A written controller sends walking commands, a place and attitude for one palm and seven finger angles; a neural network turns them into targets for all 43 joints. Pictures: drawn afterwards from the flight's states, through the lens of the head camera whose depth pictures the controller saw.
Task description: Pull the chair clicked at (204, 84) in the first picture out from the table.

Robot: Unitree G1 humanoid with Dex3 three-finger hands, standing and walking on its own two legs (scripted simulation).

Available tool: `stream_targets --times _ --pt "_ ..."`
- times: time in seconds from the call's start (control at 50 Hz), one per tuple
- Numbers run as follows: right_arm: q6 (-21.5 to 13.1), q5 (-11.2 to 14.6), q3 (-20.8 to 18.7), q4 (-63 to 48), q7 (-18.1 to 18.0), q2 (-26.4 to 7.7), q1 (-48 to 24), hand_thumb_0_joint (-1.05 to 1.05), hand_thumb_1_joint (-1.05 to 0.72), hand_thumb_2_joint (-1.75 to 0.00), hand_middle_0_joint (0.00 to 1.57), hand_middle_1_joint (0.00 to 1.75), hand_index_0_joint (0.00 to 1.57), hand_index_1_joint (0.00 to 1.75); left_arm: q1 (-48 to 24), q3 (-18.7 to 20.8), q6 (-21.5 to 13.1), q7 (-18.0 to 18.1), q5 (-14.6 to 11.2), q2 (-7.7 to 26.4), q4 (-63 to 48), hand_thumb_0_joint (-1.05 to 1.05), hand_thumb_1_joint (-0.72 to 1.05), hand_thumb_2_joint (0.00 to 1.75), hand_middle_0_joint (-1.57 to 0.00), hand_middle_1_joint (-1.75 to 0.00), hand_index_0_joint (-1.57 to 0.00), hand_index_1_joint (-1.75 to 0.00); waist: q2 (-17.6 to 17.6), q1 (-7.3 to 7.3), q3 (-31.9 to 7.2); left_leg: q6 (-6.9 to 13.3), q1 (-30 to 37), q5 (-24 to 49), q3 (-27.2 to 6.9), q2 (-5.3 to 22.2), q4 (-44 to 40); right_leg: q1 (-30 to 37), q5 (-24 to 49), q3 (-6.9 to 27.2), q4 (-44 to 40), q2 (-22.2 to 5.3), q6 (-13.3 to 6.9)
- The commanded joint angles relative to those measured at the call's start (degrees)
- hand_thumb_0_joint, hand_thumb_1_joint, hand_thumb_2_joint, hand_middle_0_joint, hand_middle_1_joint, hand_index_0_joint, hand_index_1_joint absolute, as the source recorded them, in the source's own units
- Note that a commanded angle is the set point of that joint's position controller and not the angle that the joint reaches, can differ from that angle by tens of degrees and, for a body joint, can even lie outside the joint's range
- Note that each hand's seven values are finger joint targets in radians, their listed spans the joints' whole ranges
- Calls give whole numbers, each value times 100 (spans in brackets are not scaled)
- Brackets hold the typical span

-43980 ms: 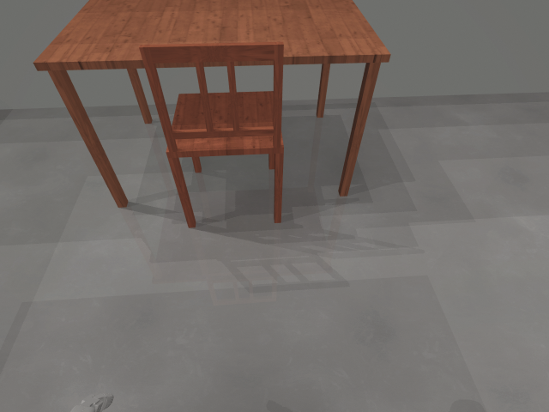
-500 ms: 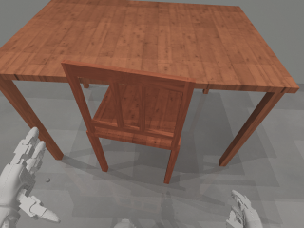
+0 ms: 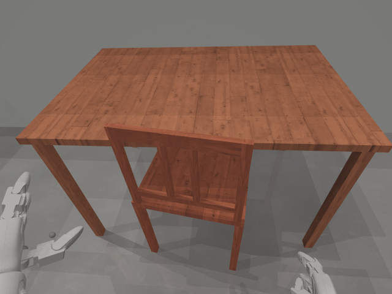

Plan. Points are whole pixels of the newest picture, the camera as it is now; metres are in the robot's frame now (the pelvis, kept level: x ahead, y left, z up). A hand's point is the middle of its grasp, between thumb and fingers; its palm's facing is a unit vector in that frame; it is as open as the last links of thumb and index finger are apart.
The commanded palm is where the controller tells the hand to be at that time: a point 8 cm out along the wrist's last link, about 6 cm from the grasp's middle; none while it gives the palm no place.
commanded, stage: draw the hand back to the body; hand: left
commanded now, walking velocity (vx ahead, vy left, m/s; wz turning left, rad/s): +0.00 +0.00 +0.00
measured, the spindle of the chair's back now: (166, 172) +0.51 +0.15 -0.09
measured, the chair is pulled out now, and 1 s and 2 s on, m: -0.05 -0.05 -0.05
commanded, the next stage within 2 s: step back with the hand held close in 0.60 s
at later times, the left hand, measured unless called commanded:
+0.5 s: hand (44, 230) +0.17 +0.24 +0.16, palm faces +0.43 -0.80 -0.42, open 7.6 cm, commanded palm +0.13 +0.29 +0.19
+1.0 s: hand (50, 220) +0.19 +0.24 +0.16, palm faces +0.30 -0.81 -0.50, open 7.4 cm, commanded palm +0.13 +0.29 +0.19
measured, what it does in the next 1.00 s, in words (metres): stands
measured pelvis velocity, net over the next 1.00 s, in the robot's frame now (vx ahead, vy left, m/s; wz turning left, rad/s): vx -0.03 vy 0.00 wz -0.07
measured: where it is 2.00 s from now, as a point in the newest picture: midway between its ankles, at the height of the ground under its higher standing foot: outside the picture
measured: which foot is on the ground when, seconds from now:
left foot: down 0.00-1.00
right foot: down 0.00-1.00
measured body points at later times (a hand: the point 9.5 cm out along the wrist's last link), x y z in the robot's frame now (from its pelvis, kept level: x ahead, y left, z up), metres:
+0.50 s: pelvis -0.01 -0.02 +0.01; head -0.03 -0.04 +0.46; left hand +0.14 +0.28 +0.18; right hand +0.17 -0.25 -0.07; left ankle +0.00 +0.10 -0.72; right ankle -0.07 -0.13 -0.72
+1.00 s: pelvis -0.03 +0.00 +0.02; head -0.02 -0.02 +0.47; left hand +0.16 +0.28 +0.19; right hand +0.13 -0.26 -0.07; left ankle +0.00 +0.10 -0.72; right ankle -0.07 -0.13 -0.72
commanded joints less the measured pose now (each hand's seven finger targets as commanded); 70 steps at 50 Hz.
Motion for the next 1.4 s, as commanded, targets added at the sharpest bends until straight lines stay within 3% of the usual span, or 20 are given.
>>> stream_targets --times 0.0,0.04,0.2,0.26,0.3,0.42,0.6,0.68,0.7,0.72,0.74,0.78,0.82,0.88,0.94,1.0,1.02,1.1,1.24,1.38 --pt "-336 -1 -288 -928 -17 -603 -754 0 -90 -90 20 30 20 30 -118 1027 -429 52 -27 1275 -1451 0 54 73 -15 -22 -15 -22 -124 34 -66 16 1349 2174 -22 196 -635 -352 2552 -255 -789 -18 -120" --pt "-356 -2 -273 -948 17 -548 -778 0 -90 -90 20 30 20 30 -125 1038 -482 31 -53 1209 -1732 0 61 76 -16 -24 -16 -24 60 16 -5 -3 1493 2360 -9 221 -736 -264 2637 -257 -838 -31 -114" --pt "-399 -34 -326 -859 64 -536 -896 0 -90 -90 20 30 20 30 -236 1280 -630 -25 -106 1219 -1926 0 90 90 -20 -30 -20 -30 -59 48 299 -11 1663 1989 105 222 -992 -127 2545 -230 -1216 -8 -94" --pt "-332 -59 -360 -778 75 -567 -916 0 -90 -90 20 30 20 30 -149 1142 -629 -91 -107 959 -1363 0 90 90 -20 -30 -20 -30 -442 20 571 17 1657 1714 133 211 -1080 -280 2312 -214 -1374 19 -50" --pt "-298 -42 -396 -795 80 -564 -947 0 -90 -90 20 30 20 30 -135 1047 -640 -128 -121 889 -1311 0 90 90 -20 -30 -20 -30 -284 15 602 14 1694 1651 171 214 -1108 -214 2288 -185 -1417 -6 -54" --pt "-446 -109 -383 -808 45 -553 -1015 0 -90 -90 20 30 20 30 -466 1242 -821 -91 -65 1256 -2035 0 90 90 -20 -30 -20 -30 57 74 127 43 1962 1788 204 149 -1123 -1 2407 -121 -1455 -41 -69" --pt "-508 -91 -416 -666 50 -521 -1031 0 -90 -90 20 30 20 30 -244 1210 -810 -94 -68 1045 -1488 0 90 90 -20 -30 -20 -30 -287 66 660 10 1835 1648 233 185 -1189 -178 2251 -131 -1599 -3 -50" --pt "-469 -102 -448 -674 54 -547 -1046 0 -90 -90 20 30 20 30 -273 1167 -858 -147 -100 988 -1399 0 90 90 -20 -30 -20 -30 -370 78 565 36 1863 1558 235 186 -1240 -136 2128 -104 -1608 -14 -23" --pt "-493 -100 -408 -681 68 -579 -1049 0 -90 -90 20 30 20 30 -801 967 -879 -177 -81 966 -1537 0 90 90 -20 -30 -20 -30 -295 7 696 32 1861 1436 235 164 -1247 -230 2024 -92 -1675 -21 -17" --pt "-424 -124 -474 -690 100 -690 -935 0 -90 -90 20 30 20 30 -1721 1944 -1168 -104 66 2067 -1985 0 90 90 -20 -30 -20 -30 -305 -87 976 115 1586 1018 142 245 -1017 -801 2404 791 -2047 -311 -8" --pt "-362 -198 -449 -455 123 -579 -848 0 -90 -90 20 30 20 30 -1236 1650 -1260 -161 90 1614 -1393 0 90 90 -20 -30 -20 -30 -530 -164 851 132 1540 1034 65 209 -864 -647 2741 781 -1974 -422 -50" --pt "-239 -213 -477 -581 168 -603 -845 0 -90 -90 20 30 20 30 -668 1336 -1251 -215 154 1263 -1254 0 90 90 -20 -30 -20 -30 -676 -159 563 127 1588 1454 100 240 -893 -362 3409 722 -1727 -410 17" --pt "-163 -210 -514 -688 180 -627 -894 0 -90 -90 20 30 20 30 -489 1275 -1310 -241 150 1198 -1479 0 90 90 -20 -30 -20 -30 -361 -142 294 113 1651 1903 135 313 -1055 -155 3563 605 -1533 -369 28" --pt "-18 -209 -546 -800 201 -643 -896 0 -90 -90 20 30 20 30 -64 1317 -1295 -214 123 1210 -1653 0 90 90 -20 -30 -20 -30 -278 -117 -36 111 1741 2858 134 474 -1143 16 3611 364 -1296 -223 60" --pt "87 -197 -550 -891 193 -588 -918 0 -90 -90 20 30 20 30 248 1506 -1295 -158 90 1372 -1884 0 90 90 -20 -30 -20 -30 -339 -98 -246 80 1647 3274 103 564 -1165 139 3579 249 -1149 -165 65" --pt "146 -206 -569 -944 168 -596 -940 0 -90 -90 20 30 20 30 496 1820 -1332 -97 55 1680 -2180 0 90 90 -20 -30 -20 -30 -111 -60 -447 57 1545 3528 68 644 -1190 225 3451 171 -984 -106 65" --pt "158 -199 -547 -965 176 -562 -899 0 -90 -90 20 30 20 30 557 1758 -1340 -92 29 1578 -2272 0 90 90 -20 -30 -20 -30 -42 -86 -481 55 1434 3533 32 670 -1208 296 3315 138 -903 -88 57" --pt "108 -210 -556 -952 162 -570 -901 0 -90 -90 20 30 20 30 725 1818 -1358 -41 -23 1597 -2315 0 90 90 -20 -30 -20 -30 350 -92 -365 38 1028 2745 -33 738 -1355 190 2529 120 -854 -19 54" --pt "-115 -195 -545 -871 115 -633 -813 0 -90 -90 20 30 20 30 369 1594 -1477 39 24 1355 -2013 0 90 90 -20 -30 -20 -30 159 -255 368 79 -202 -599 -309 739 -1786 -111 1068 299 -1021 47 20" --pt "-362 -250 -557 -798 84 -685 -741 0 -90 -90 20 30 20 30 -257 1487 -1605 87 166 1326 -2013 0 90 90 -20 -30 -20 -30 -70 -261 584 121 -544 -1481 -528 746 -1744 -515 -152 405 -1118 149 -1"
